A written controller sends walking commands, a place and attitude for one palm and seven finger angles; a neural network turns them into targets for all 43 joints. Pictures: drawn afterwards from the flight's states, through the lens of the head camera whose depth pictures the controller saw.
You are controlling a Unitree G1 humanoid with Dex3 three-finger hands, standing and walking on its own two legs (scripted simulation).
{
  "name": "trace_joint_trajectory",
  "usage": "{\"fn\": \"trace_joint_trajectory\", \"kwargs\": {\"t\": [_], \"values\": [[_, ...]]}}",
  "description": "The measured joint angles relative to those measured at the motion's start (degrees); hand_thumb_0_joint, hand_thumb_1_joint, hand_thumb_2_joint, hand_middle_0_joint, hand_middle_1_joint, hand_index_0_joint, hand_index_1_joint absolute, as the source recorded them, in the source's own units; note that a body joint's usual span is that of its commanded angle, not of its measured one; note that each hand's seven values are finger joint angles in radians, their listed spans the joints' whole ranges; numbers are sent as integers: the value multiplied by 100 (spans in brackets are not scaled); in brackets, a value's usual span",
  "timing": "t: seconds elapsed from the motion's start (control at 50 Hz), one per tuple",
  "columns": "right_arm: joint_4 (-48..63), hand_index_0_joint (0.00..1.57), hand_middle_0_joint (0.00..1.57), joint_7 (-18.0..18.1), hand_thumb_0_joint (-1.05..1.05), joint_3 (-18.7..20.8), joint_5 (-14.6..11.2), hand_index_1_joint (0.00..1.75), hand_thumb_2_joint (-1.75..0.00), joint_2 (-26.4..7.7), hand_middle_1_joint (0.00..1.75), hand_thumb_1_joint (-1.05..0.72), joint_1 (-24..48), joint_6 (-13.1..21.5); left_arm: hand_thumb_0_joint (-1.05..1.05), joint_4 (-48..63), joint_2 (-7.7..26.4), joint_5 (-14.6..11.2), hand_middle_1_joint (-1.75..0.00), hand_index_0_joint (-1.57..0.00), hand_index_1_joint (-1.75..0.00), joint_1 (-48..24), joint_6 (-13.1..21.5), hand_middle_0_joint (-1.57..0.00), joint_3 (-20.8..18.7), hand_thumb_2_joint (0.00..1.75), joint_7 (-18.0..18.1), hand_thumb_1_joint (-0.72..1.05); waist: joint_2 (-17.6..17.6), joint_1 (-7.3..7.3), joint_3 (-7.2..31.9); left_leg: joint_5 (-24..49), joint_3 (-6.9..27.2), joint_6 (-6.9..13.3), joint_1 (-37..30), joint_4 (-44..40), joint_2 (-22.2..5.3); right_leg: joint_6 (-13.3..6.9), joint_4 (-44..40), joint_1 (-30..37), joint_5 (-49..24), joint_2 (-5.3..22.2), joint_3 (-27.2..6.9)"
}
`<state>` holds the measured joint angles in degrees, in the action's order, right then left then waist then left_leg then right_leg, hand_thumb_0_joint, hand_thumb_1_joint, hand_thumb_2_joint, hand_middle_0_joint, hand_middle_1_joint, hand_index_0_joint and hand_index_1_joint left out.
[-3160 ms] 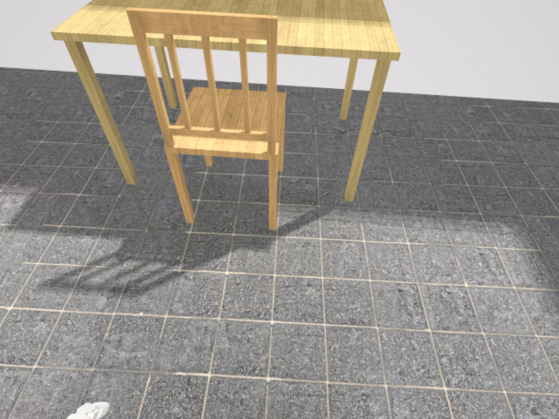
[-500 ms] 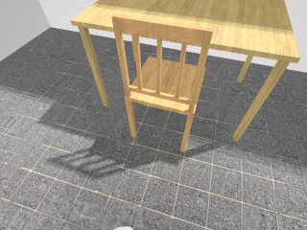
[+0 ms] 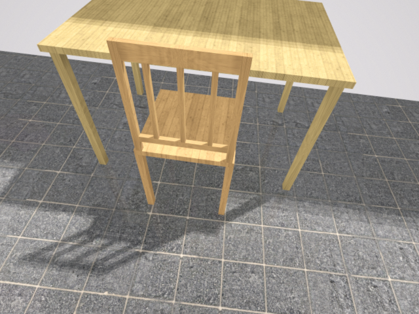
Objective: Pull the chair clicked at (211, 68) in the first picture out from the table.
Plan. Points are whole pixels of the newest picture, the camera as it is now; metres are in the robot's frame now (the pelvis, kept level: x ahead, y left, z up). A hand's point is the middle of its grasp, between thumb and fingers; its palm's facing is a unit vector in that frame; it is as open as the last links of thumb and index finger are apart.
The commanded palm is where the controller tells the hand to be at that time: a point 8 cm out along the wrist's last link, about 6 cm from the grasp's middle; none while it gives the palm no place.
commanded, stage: take the last steps up to it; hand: left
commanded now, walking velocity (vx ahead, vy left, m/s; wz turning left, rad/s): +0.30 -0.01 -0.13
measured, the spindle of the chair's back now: (181, 108) +0.74 +0.15 -0.08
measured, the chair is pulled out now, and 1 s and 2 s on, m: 0.00 0.00 0.00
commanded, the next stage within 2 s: come to a stop and stand still in 0.76 s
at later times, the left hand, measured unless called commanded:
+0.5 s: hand out of the picture +0.04 +0.17 -0.19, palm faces +0.04 -0.99 -0.13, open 7.4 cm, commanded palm none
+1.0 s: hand (153, 237) +0.32 +0.17 -0.17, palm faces -0.03 -0.98 -0.22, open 7.2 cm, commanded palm none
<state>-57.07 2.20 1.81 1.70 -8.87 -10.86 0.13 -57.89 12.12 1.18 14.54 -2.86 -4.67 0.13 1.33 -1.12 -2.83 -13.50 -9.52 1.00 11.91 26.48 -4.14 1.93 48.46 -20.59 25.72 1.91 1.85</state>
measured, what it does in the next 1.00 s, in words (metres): walks ahead: right foot, then left foot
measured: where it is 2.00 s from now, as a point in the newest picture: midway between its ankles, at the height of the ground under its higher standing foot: outside the picture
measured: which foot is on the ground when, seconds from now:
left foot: down 0.00-0.10, up 0.12-0.48, down 0.50-1.00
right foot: up 0.00-0.08, down 0.10-0.52, up 0.54-0.90, down 0.92-1.00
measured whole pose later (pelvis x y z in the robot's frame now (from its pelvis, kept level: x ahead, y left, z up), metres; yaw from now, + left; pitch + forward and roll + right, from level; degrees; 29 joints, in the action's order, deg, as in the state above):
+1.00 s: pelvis +0.23 +0.00 -0.01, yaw -3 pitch -1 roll +0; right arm -64.9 1.6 1.6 0.8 -6.9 -19.1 0.2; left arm -59.6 7.5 1.1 10.8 2.8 -2.4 1.7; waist -2.3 1.8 -1.9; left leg -26.9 -6.2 -0.5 11.0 36.1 -2.8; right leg -2.0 32.7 -17.1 14.5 1.6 6.4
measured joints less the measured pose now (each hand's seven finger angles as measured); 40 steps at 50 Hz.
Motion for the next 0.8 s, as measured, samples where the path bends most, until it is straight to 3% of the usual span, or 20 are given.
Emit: {"fn": "trace_joint_trajectory", "kwargs": {"t": [0.06, 0.12, 0.18, 0.26, 0.38, 0.48, 0.52, 0.56, 0.62, 0.68, 0.8], "values": [[-100, 21, 21, -40, 0, 40, 20, 30, -90, -79, 30, -92, -147, -8, 0, -10, -27, 13, -30, -20, -30, -100, 48, -19, 43, 90, -16, 91, -113, 110, 9, -107, -83, -75, 38, 154, -100, -71, -775, 406, -44, -16, 115], [-245, 21, 21, -91, 1, 83, -22, 30, -90, -178, 30, -92, -411, -35, 0, -2, -65, 44, -30, -20, -30, -124, 231, -19, 95, 90, -31, 91, -207, 150, 95, -564, -91, -173, 251, 748, -198, -227, -1812, 893, -715, -72, 182], [-462, 20, 20, -162, 1, 124, -7, 30, -90, -311, 30, -92, -610, -187, 0, -38, -230, 28, -30, -20, -30, -43, 403, -19, 173, 90, 2, 91, -397, 145, 165, -1358, 321, -155, 739, 2054, -149, -349, -1848, 1050, -715, -183, 249], [-567, 20, 20, -250, 1, 173, 14, 30, -90, -344, 29, -91, -704, -167, 0, -162, -381, 26, -30, -20, -30, 287, 522, -20, 232, 90, 37, 91, -359, 154, 242, -862, 441, -190, 1313, 2918, -119, -347, -2400, 1461, -839, -197, 194], [-467, 20, 20, -318, 1, 189, -21, 30, -90, -223, 29, -91, -602, -74, 0, -485, -502, 51, -30, -20, -30, 655, 576, -20, 279, 90, 22, 90, -223, 141, 190, -397, 430, -194, 1568, 2235, -186, -265, -2857, 1901, -847, -183, 158], [-330, 20, 20, -332, 1, 142, -32, 30, -90, -91, 29, -91, -438, 79, 0, -702, -467, 55, -30, -20, -30, 851, 533, -20, 221, 90, 20, 90, -82, 48, 88, -157, 353, -78, 1149, 1085, -83, -73, -2550, 2058, -406, -86, 148], [-254, 20, 20, -284, 1, 120, 12, 30, -90, -62, 29, -91, -378, 231, 0, -749, -436, 17, -30, -20, -30, 901, 477, -20, 186, 90, 12, 90, -17, 50, 36, 82, 297, 63, 984, 866, -5, -138, -1623, 1731, 25, 16, 114], [-202, 20, 20, -215, 1, 76, 24, 30, -90, 28, 29, -91, -316, 301, 0, -772, -362, 7, -30, -20, -30, 810, 383, -20, 160, 90, 12, 90, 93, 50, -50, -88, 157, 155, 947, 1104, 45, -315, 18, 1034, 334, 20, -50], [-220, 20, 20, -98, 1, 59, 5, 30, -90, 110, 30, -93, -389, 327, 1, -724, -252, 32, -30, -20, -30, 596, 346, -20, 118, 90, -7, 91, 146, 106, -35, -126, 32, 169, 593, 745, 137, -401, 1562, 83, -47, 38, 11], [-360, 20, 20, -63, 1, 4, -19, 30, -90, 167, 30, -93, -555, 338, 1, -530, -184, 44, -30, -20, -30, 315, 357, -20, 89, 90, -20, 91, 139, 94, 27, 52, -21, 195, 188, 147, 252, -340, 1477, -455, -463, 149, 142], [-601, 20, 21, -109, 1, -27, -22, 30, -90, 256, 30, -92, -815, 243, 0, -169, -235, 49, -30, -20, -29, -125, 358, -19, 98, 90, 10, 92, 18, 140, 132, 69, -41, 172, -338, -409, 372, -241, -53, -576, -730, 280, 225]]}}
